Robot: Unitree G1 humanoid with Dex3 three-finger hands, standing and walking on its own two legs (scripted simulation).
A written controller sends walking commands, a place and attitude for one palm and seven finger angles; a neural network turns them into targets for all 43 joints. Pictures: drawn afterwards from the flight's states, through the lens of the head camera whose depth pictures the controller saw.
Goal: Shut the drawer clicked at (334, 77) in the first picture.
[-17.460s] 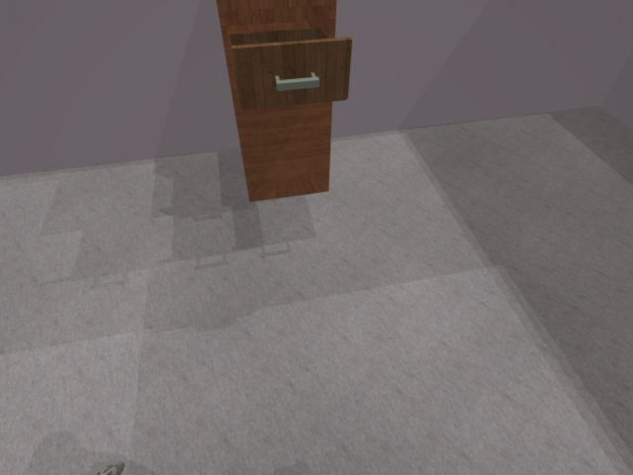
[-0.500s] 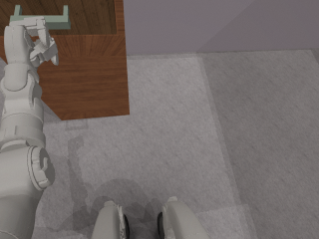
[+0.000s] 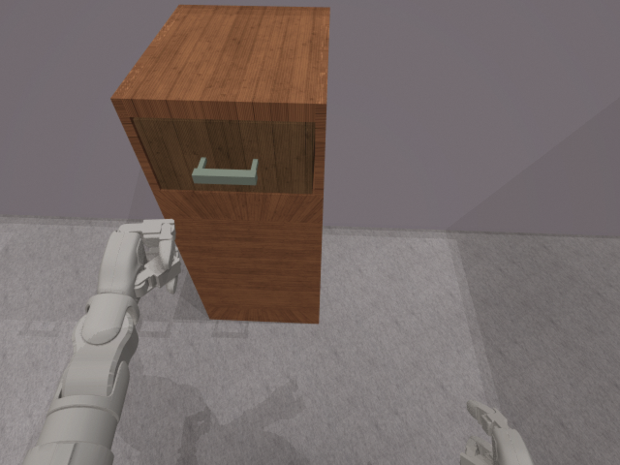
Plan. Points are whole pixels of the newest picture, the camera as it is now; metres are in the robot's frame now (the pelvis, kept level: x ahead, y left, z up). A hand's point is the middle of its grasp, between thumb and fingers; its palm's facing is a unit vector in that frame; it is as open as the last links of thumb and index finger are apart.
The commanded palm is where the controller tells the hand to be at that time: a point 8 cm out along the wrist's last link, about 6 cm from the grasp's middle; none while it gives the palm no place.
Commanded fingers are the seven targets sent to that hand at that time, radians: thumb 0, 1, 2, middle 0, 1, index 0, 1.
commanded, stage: draw the hand back to the body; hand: left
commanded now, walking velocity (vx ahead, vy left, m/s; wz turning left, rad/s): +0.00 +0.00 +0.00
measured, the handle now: (227, 169) +0.65 +0.19 -0.02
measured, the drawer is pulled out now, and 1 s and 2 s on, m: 0.00 0.00 0.00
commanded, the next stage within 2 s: step back with the hand held close in 0.76 s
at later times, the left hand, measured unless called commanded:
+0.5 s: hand (46, 349) +0.20 +0.23 +0.17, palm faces +0.36 -0.87 -0.34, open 3.3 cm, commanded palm +0.14 +0.28 +0.19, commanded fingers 0.00 0.90 0.90 -1.40 -1.60 -1.40 -1.60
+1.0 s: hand (6, 370) +0.17 +0.24 +0.19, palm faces +0.39 -0.82 -0.42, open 3.3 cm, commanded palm +0.11 +0.28 +0.20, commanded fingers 0.00 0.90 0.90 -1.40 -1.60 -1.40 -1.60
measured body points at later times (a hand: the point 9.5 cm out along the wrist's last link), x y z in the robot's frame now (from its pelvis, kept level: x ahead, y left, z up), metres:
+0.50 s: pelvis -0.01 +0.00 +0.03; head -0.03 -0.03 +0.48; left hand +0.17 +0.28 +0.19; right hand +0.19 -0.21 -0.05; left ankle +0.00 +0.10 -0.71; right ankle -0.03 -0.11 -0.71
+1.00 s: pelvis -0.01 +0.00 +0.03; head -0.02 -0.02 +0.48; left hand +0.14 +0.28 +0.21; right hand +0.18 -0.22 -0.05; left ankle +0.00 +0.10 -0.71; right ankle -0.03 -0.11 -0.71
